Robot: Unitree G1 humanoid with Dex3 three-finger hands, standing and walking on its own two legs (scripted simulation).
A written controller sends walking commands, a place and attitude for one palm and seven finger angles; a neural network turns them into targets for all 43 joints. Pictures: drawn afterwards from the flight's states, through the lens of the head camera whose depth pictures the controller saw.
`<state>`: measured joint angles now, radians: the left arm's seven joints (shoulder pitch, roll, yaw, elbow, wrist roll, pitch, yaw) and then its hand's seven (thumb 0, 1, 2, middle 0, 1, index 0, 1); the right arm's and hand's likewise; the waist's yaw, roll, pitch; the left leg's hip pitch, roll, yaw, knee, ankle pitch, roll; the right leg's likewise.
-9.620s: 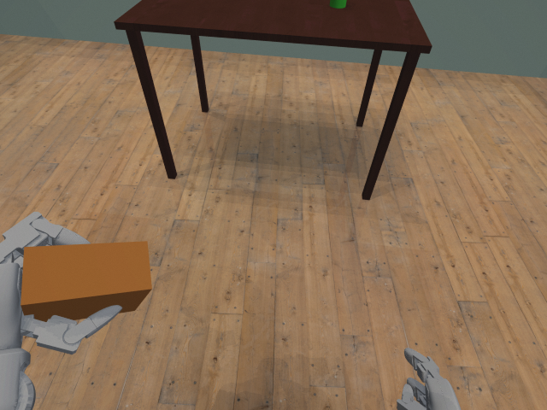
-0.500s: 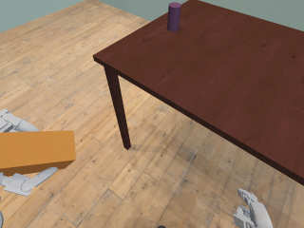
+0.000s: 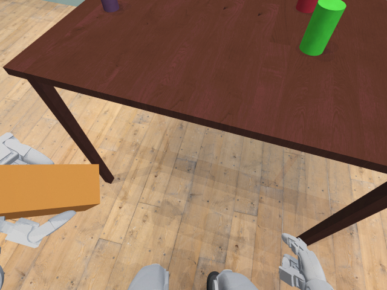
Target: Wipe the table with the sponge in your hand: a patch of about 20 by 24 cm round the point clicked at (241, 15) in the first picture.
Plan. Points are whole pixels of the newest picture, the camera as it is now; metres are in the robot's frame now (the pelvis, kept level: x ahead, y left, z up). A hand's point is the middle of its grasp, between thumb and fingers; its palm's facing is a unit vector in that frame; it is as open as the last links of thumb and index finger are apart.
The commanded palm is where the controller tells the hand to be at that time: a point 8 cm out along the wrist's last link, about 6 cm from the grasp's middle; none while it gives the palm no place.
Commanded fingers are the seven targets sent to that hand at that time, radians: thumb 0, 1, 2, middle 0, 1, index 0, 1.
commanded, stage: turn to face it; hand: left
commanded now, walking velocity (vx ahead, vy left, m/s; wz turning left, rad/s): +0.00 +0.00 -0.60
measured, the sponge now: (63, 191) +0.24 +0.20 +0.15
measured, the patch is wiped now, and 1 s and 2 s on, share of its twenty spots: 0.00 0.00 0.00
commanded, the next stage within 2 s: take the last steps up to it in 1.08 s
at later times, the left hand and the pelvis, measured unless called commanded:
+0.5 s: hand (129, 193) +0.23 +0.10 +0.18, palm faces +0.08 -0.86 -0.50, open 9.9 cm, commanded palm +0.17 +0.17 +0.19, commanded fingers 0.00 0.10 1.30 -1.20 -1.60 -1.20 -1.60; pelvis -0.07 -0.05 +0.00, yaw -17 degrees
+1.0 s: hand (158, 207) +0.21 +0.06 +0.18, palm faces -0.11 -0.89 -0.44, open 9.9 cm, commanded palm +0.18 +0.11 +0.19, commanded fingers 0.00 0.10 1.30 -1.20 -1.60 -1.20 -1.60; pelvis -0.10 -0.03 +0.01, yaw -34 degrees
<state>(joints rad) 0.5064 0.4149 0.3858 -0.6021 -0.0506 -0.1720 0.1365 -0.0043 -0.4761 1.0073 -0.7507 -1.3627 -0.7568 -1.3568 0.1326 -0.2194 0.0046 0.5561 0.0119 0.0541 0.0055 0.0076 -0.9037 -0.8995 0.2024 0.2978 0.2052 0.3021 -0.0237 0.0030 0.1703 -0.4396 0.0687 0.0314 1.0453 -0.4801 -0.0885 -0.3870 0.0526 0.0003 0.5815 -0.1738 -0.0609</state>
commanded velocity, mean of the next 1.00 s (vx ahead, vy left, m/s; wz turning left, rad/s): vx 0.00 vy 0.00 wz -0.52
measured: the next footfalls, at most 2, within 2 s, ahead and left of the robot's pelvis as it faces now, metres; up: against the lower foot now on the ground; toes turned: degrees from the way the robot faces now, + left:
left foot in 0.14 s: +0.04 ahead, +0.13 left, +0.00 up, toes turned -1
right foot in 0.42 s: -0.04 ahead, -0.16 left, +0.00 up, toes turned -21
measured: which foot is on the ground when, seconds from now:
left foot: up 0.00-0.12, down 0.14-0.44, up 0.46-0.82, down 0.84-1.00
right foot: down 0.00-0.14, up 0.16-0.40, down 0.42-0.84, up 0.86-1.00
